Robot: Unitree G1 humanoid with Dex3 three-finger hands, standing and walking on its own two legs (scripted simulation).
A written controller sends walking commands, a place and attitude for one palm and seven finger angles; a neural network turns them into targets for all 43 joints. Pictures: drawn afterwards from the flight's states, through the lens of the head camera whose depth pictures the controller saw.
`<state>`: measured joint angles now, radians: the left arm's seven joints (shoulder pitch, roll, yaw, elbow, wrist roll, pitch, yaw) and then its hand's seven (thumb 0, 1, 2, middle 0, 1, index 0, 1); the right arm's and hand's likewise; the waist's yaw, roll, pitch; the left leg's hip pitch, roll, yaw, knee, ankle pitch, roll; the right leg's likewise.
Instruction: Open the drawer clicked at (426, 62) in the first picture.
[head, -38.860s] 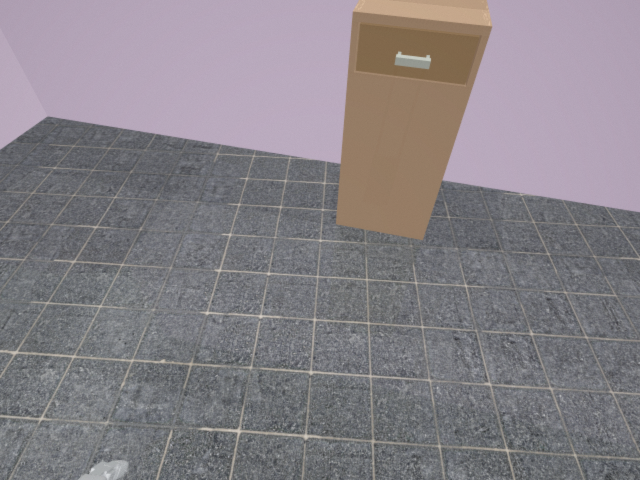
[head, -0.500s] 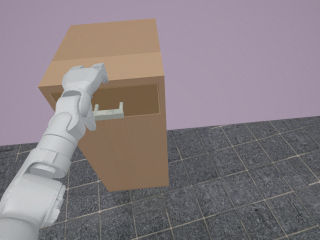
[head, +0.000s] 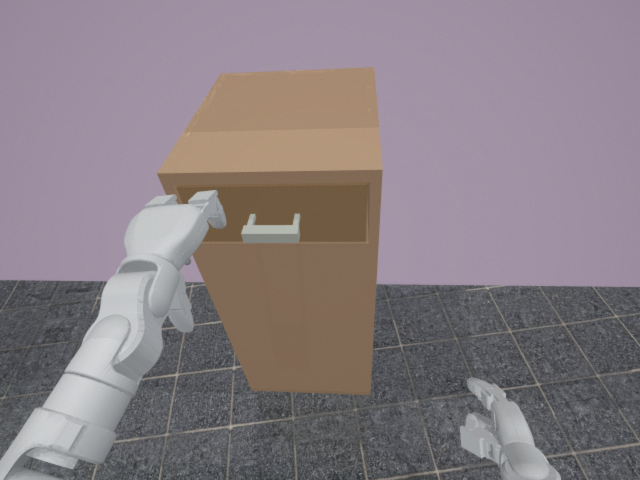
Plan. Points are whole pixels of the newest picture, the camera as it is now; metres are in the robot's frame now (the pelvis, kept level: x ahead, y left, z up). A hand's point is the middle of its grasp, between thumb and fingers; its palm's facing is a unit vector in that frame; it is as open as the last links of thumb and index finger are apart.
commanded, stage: draw the hand back to the body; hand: left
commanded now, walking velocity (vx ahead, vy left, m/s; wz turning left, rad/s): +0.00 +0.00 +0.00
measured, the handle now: (272, 226) +0.54 +0.17 +0.00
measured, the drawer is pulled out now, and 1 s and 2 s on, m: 0.00 0.00 0.00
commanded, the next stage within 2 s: step back with the hand held close in 1.00 s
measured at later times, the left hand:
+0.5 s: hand (153, 299) +0.24 +0.20 +0.18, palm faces +0.29 -0.90 -0.32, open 11.4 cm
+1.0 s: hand (91, 364) +0.17 +0.22 +0.18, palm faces +0.42 -0.83 -0.37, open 7.6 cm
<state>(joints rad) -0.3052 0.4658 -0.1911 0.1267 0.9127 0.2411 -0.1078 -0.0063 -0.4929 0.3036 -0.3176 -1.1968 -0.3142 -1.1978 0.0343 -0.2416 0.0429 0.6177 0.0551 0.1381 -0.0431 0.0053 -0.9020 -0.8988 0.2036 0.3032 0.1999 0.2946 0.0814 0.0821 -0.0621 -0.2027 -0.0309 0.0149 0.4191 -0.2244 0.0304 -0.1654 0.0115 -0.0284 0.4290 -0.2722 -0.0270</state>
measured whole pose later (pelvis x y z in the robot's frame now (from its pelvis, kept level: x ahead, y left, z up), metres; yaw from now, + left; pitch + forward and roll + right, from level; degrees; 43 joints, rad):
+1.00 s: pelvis -0.02 -0.02 +0.00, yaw +0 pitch -5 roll -1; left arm 0.49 0.32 0.29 -0.48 -0.07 -0.12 0.10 0.01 0.83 0.88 -0.21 -0.33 -0.21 -0.34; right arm 0.17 -0.20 0.03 0.64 -0.01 -0.13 -0.07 0.01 -0.90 -0.90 0.21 0.30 0.20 0.30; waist 0.08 0.07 0.02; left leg -0.12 0.02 0.00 0.41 -0.21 0.00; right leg -0.04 0.06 -0.04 0.34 -0.21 -0.05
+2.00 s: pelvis -0.14 +0.03 -0.02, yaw +0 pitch -1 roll -1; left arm 0.51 0.38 0.39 -0.63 -0.01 -0.21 0.17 0.01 0.88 0.90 -0.21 -0.30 -0.21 -0.30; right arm 0.26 -0.19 0.00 0.61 -0.04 -0.10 -0.08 0.01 -0.90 -0.90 0.21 0.30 0.20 0.30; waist -0.01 -0.05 -0.01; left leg -0.38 -0.02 0.00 0.67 -0.27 0.03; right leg -0.52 0.04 0.04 0.84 -0.38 0.01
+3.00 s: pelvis -0.32 -0.03 -0.01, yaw -1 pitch +0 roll +1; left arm 0.54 0.35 0.35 -0.54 0.00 -0.21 0.15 0.01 0.89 0.90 -0.21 -0.30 -0.21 -0.30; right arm 0.26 -0.18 0.02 0.66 -0.02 -0.09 -0.05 0.01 -0.90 -0.90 0.21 0.30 0.21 0.30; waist 0.00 -0.03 -0.05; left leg -0.38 0.00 0.03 0.85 -0.43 0.02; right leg -0.32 0.03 -0.05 0.49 -0.18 -0.08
